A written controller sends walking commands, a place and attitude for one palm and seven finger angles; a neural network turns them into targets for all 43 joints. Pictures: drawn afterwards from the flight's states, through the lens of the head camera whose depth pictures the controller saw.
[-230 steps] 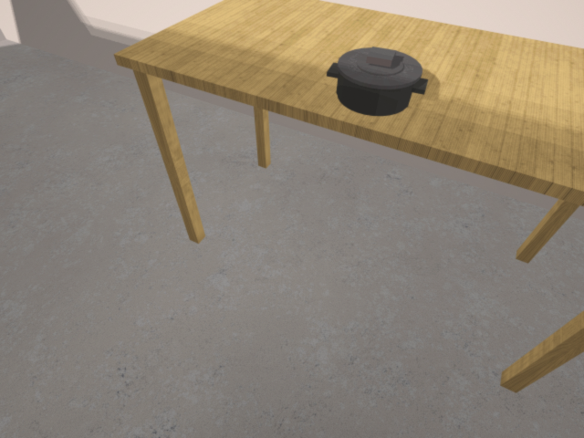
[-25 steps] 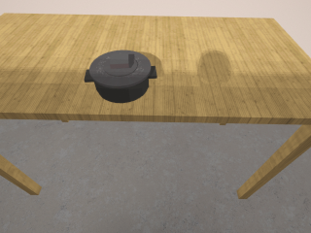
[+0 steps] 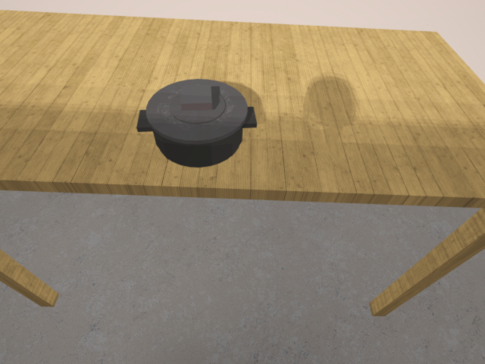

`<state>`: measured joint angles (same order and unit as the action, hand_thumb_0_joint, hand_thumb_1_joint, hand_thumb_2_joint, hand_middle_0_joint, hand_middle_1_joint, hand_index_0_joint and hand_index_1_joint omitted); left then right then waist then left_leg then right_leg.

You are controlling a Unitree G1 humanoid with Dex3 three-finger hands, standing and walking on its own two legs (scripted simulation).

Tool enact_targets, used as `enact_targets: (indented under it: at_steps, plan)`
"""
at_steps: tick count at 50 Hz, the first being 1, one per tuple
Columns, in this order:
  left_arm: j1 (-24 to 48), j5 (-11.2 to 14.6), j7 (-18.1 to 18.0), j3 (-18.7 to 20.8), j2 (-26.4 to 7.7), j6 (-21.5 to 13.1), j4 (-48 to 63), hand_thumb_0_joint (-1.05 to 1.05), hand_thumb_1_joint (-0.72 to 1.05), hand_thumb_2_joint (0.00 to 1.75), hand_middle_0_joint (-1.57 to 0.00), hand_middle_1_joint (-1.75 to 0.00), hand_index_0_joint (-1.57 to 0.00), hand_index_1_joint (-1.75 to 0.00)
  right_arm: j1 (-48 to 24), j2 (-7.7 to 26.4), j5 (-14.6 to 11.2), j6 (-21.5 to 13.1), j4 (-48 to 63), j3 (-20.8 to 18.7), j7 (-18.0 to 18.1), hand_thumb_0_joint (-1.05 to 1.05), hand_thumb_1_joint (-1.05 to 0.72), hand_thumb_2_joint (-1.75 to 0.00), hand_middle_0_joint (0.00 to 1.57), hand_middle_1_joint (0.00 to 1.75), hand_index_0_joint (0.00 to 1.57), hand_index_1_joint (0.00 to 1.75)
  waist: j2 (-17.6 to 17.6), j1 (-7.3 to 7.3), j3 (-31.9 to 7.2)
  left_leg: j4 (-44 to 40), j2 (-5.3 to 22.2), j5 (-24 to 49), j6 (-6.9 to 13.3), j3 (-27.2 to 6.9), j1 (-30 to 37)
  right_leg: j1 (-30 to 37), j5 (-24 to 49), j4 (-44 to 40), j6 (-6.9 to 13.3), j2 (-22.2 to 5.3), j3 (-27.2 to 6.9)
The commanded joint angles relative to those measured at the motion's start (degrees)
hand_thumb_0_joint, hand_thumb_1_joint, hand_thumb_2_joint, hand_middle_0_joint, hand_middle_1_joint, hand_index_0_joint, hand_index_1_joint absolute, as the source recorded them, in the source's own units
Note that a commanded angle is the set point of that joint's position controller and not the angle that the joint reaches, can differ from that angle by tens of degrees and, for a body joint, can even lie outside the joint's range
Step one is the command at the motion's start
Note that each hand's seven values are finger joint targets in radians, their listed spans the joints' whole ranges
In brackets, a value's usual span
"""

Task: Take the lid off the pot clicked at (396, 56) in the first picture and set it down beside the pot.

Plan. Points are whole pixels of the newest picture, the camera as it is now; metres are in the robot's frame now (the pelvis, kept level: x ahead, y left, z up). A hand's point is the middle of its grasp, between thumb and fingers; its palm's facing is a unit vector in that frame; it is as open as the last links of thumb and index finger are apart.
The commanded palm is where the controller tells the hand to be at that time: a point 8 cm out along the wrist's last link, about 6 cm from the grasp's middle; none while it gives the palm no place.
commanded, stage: look again from close up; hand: left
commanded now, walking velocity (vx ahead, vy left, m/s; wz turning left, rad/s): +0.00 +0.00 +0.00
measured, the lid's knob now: (196, 97) +0.51 +0.12 +0.16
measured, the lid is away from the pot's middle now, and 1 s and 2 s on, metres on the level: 0.00 0.00 0.00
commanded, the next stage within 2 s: lift the closed hand beside the body in 0.18 s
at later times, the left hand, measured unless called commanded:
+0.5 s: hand (120, 361) +0.13 +0.20 -0.05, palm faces +0.20 -0.93 -0.32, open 6.5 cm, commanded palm +0.08 +0.24 +0.00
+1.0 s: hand (59, 363) +0.11 +0.22 +0.09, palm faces +0.31 -0.87 -0.39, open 3.1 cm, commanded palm +0.05 +0.25 +0.14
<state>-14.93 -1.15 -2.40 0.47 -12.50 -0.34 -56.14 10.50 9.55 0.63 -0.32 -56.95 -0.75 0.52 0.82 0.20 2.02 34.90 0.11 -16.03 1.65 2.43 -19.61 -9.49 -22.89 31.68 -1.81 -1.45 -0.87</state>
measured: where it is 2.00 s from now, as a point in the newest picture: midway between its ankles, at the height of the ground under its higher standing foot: outside the picture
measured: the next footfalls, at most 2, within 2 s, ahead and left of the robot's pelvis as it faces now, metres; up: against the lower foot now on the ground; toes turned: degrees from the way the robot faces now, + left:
none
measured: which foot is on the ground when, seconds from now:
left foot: down 0.00-1.00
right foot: down 0.00-1.00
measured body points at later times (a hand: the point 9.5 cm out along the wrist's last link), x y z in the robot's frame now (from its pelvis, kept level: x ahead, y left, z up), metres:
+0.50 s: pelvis -0.01 -0.01 +0.01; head -0.01 -0.02 +0.46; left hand +0.12 +0.24 -0.03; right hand +0.15 -0.24 -0.09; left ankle +0.03 +0.10 -0.73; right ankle -0.07 -0.14 -0.73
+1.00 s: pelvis -0.03 -0.02 +0.02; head -0.04 -0.03 +0.47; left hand +0.09 +0.26 +0.12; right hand +0.18 -0.22 -0.06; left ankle +0.03 +0.10 -0.73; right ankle -0.07 -0.14 -0.73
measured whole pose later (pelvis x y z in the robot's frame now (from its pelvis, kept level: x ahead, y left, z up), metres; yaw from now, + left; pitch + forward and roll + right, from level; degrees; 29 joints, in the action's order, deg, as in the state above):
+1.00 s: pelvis -0.03 -0.02 +0.02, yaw +1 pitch -6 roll -1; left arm -37.9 2.0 -3.5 10.9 -17.2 -3.3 20.3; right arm 10.4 11.3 1.9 -7.1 -34.8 1.5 4.1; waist -2.9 4.6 3.5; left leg 22.5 1.8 -8.0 -0.3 0.5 -8.5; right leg 2.4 -14.4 18.0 0.2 0.6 1.8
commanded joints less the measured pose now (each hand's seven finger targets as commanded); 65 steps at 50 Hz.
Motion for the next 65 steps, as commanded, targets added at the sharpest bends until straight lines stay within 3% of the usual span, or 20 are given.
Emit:
enact_targets:
  at_steps: [1, 13, 14, 15, 16, 17, 18, 20, 21, 22, 25, 26, 30, 35, 39, 43, 47, 50, 53, 65]
  plan:
    - [-3.91, 0.11, -0.19, 1.67, -6.19, -0.46, 2.62, 0.0, 0.9, 0.9, -0.2, -0.3, -0.2, -0.3, 1.47, 8.49, -0.16, -1.15, 2.68, -1.83, 0.57, 0.0, -0.9, -0.9, 0.2, 0.3, 0.2, 0.3, -1.68, 0.17, -3.62, -6.18, 5.97, 15.79, 1.34, -6.74, 7.36, -3.8, 13.59, -3.94, 2.96, -2.38, -1.28]
    - [-3.34, 0.19, 0.08, 1.64, -6.78, -0.39, 1.76, 0.0, 0.9, 0.9, -0.2, -0.3, -0.2, -0.3, 0.49, 8.15, -0.26, -0.93, 1.69, -1.66, 0.56, 0.0, -0.9, -0.9, 0.2, 0.3, 0.2, 0.3, -0.82, 0.05, -2.95, -5.74, 5.2, 14.86, 0.47, -5.46, 7.45, -3.16, 15.84, -5.57, 3.06, -3.55, -2.51]
    - [-7.91, -0.5, -1.88, 1.06, -4.65, -1.59, 0.11, 0.0, 0.9, 0.9, -0.2, -0.3, -0.2, -0.3, -0.76, 9.36, -0.28, -1.18, 4.53, -1.64, 0.59, 0.0, -0.9, -0.9, 0.2, 0.3, 0.2, 0.3, -4.09, 0.73, -3.5, 3.5, 6.09, 23.98, -0.37, -3.99, 10.28, -5.54, 32.16, -7.76, 2.74, -5.67, -7.38]
    - [30.37, 6.25, -6.26, 17.31, -32.09, -9.78, 68.82, 0.0, 0.9, 0.9, -0.24, -0.35, -0.24, -0.35, -5.37, 14.49, -1.57, -8.78, 16.33, -2.53, 0.6, 0.0, -0.9, -0.9, 0.2, 0.3, 0.2, 0.3, -15.95, 2.29, -21.58, -4.41, -0.43, 26.08, -0.14, -6.39, 18.49, -0.82, 26.33, -6.04, 3.13, -3.23, -1.14]
    - [0.8, 4.13, -7.85, 2.47, -12.42, -5.74, 64.23, 0.0, 0.9, 0.9, -0.29, -0.4, -0.29, -0.4, -1.41, 9.95, -3.58, -14.79, 17.7, -0.96, 3.02, 0.0, -0.9, -0.9, 0.2, 0.3, 0.2, 0.3, -17.96, 2.55, -26.57, -6.41, 2.19, 33.97, -2.07, -2.89, 26.89, 0.69, 28.92, -2.75, 4.87, -0.58, 0.65]
    - [-13.65, 3.48, -9.1, 1.61, -1.73, 1.24, 55.61, 0.0, 0.9, 0.9, -0.33, -0.44, -0.33, -0.44, -3.23, 8.66, -3.33, -15.71, 15.18, -0.63, 2.81, 0.0, -0.9, -0.9, 0.2, 0.3, 0.2, 0.3, -16.46, 2.41, -24.19, -8.42, 1.53, 37.45, -1.6, -3.56, 26.54, 1.53, 25.6, -3.13, 4.17, 0.32, 4.25]
    - [-16.92, 2.29, -9.11, 0.72, -0.5, 3.44, 55.64, 0.0, 0.9, 0.9, -0.38, -0.49, -0.38, -0.49, -4.11, 8.24, -2.6, -16.25, 16.62, -0.93, 2.13, 0.0, -0.9, -0.9, 0.2, 0.3, 0.2, 0.3, -13.16, 2.72, -18.28, -9.18, 1.73, 40.07, -1.59, -4.9, 24.47, 1.16, 23.42, -4.76, 3.48, 0.87, 5.47]
    - [-29.99, 0.06, -7.51, 3.83, 1.95, 6.04, 37.13, 0.0, 0.9, 0.9, -0.46, -0.59, -0.46, -0.59, -6.14, 9.05, -1.88, -13.42, 17.49, -4.42, 1.1, 0.0, -0.9, -0.9, 0.2, 0.3, 0.2, 0.3, 5.11, 2.79, -3.6, -9.67, 2.15, 30.43, -1.04, -4.15, 12.45, -3.22, 24.01, -9.03, 2.7, 1.47, 7.17]
    - [-27.46, -0.53, -5.96, 2.87, 1.15, 5.05, 39.94, 0.0, 0.9, 0.9, -0.51, -0.64, -0.51, -0.64, -6.65, 9.66, -1.49, -11.81, 20.42, -4.7, 0.46, 0.0, -0.9, -0.9, 0.2, 0.3, 0.2, 0.3, 9.61, 1.61, 0.9, -9.94, 1.79, 24.21, -1.26, -3.62, 9.56, -5.74, 23.7, -9.8, 2.4, 1.4, 7.11]
    - [-24.55, -0.41, -4.69, 3.71, -0.84, 3.42, 45.54, 0.0, 0.9, 0.9, -0.55, -0.68, -0.55, -0.68, -7.94, 9.96, -1.37, -10.93, 23.25, -4.7, 0.37, 0.0, -0.9, -0.9, 0.2, 0.3, 0.2, 0.3, 9.93, 1.4, 1.91, -10.18, 1.38, 19.22, -1.1, -2.9, 8.51, -6.99, 21.12, -10.39, 2.29, 1.19, 6.74]
    - [-25.22, 1.75, -3.92, 10.49, -8.75, -0.58, 64.38, 0.0, 0.9, 0.9, -0.68, -0.83, -0.68, -0.83, -8.07, 9.45, -1.17, -10.26, 29.06, -3.69, 1.4, 0.0, -0.9, -0.9, 0.2, 0.3, 0.2, 0.3, -0.33, 3.4, -7.38, -11.13, 1.36, 16.09, -1.21, -1.09, 14.98, -2.28, 17.71, -11.28, 2.61, 1.03, 5.42]
    - [-23.65, 1.97, -3.76, 9.79, -8.75, -1.16, 68.62, 0.0, 0.9, 0.9, -0.73, -0.88, -0.73, -0.88, -8.11, 9.13, -0.84, -10.21, 30.41, -2.84, 1.69, 0.0, -0.9, -0.9, 0.2, 0.3, 0.2, 0.3, -3.38, 3.22, -8.22, -11.49, 0.97, 15.05, -1.18, -0.74, 15.38, -2.2, 16.99, -11.71, 2.48, 0.93, 4.95]
    - [-19.17, 2.56, -2.88, 9.25, -7.38, -1.86, 66.91, 0.0, 0.9, 0.9, -0.9, -1.07, -0.9, -1.07, -7.74, 8.97, -0.39, -8.47, 31.68, -2.15, 2.99, 0.0, -0.9, -0.9, 0.2, 0.3, 0.2, 0.3, 0.39, 0.81, 0.16, -11.37, 0.58, 7.74, -0.68, 0.1, 14.52, -8.22, 11.3, -15.94, 1.68, 1.58, 4.51]
    - [-15.32, 3.31, -2.53, 11.59, -11.07, -4.21, 79.81, 0.0, 0.9, 0.9, -1.12, -1.31, -1.12, -1.31, -7.96, 8.98, 0.38, -9.02, 33.55, -0.65, 4.05, 0.0, -0.9, -0.9, 0.2, 0.3, 0.2, 0.3, -5.62, 2.0, -2.45, -12.63, -0.15, 6.71, -0.41, 0.3, 19.46, -5.64, 9.33, -18.3, 2.06, 1.82, 3.5]
    - [-17.72, 3.74, -1.99, 11.66, -9.82, -4.83, 81.4, 0.0, 0.9, 0.9, -1.3, -1.5, -1.3, -1.5, -8.17, 8.95, 0.7, -9.35, 33.2, -0.41, 4.55, 0.0, -0.9, -0.9, 0.2, 0.3, 0.2, 0.3, -2.7, 2.8, -0.67, -13.94, -0.15, 7.34, -0.15, -0.18, 19.9, -3.87, 9.5, -19.29, 2.11, 2.05, 3.4]
    - [-19.53, 3.56, -1.93, 14.03, -11.45, -5.88, 86.31, 0.0, 0.9, 0.9, -1.3, -1.5, -1.3, -1.5, -9.24, 8.63, 0.98, -10.18, 32.88, -0.16, 4.44, 0.0, -0.9, -0.9, 0.2, 0.3, 0.2, 0.3, -4.95, 3.65, -0.98, -14.26, -0.25, 9.69, -0.37, -0.28, 20.76, -1.72, 11.77, -19.55, 2.39, 2.27, 3.3]
    - [-22.58, 3.46, -1.91, 16.46, -12.15, -6.42, 87.79, 0.0, 0.9, 0.9, -1.3, -1.5, -1.3, -1.5, -10.12, 8.07, 1.14, -10.69, 32.35, -0.31, 4.35, 0.0, -0.9, -0.9, 0.2, 0.3, 0.2, 0.3, -1.71, 4.33, -0.35, -14.46, -0.06, 11.06, -0.41, -0.45, 20.55, -0.67, 13.24, -19.74, 2.26, 2.71, 3.49]
    - [-23.38, 3.33, -2.2, 19.58, -14.86, -7.11, 91.03, 0.0, 0.9, 0.9, -1.3, -1.5, -1.3, -1.5, -10.85, 8.17, 1.11, -11.31, 32.25, -0.35, 4.13, 0.0, -0.9, -0.9, 0.2, 0.3, 0.2, 0.3, -3.82, 5.01, -1.6, -14.34, -0.05, 11.19, -0.71, -0.36, 21.29, -0.06, 13.34, -20.06, 2.19, 3.08, 3.08]
    - [-23.5, 3.2, -1.5, 16.54, -11.38, -7.85, 90.57, 0.0, 0.9, 0.9, -1.3, -1.5, -1.3, -1.5, -10.46, 8.35, 1.09, -11.64, 31.88, -0.62, 3.99, 0.0, -0.9, -0.9, 0.2, 0.3, 0.2, 0.3, -1.68, 4.33, 0.68, -14.79, 0.26, 10.96, -0.46, -0.34, 20.9, -0.91, 13.27, -19.86, 2.02, 2.95, 3.49]
    - [-20.78, 3.46, -2.4, 21.57, -15.13, -9.79, 95.94, 0.0, 0.9, 0.9, -1.3, -1.5, -1.3, -1.5, -10.45, 8.52, 1.18, -12.32, 31.76, -0.82, 3.81, 0.0, -0.9, -0.9, 0.2, 0.3, 0.2, 0.3, -2.95, 4.95, -1.39, -14.54, 0.12, 12.61, -0.77, 0.16, 22.49, 0.08, 15.77, -20.2, 2.0, 3.55, 2.82]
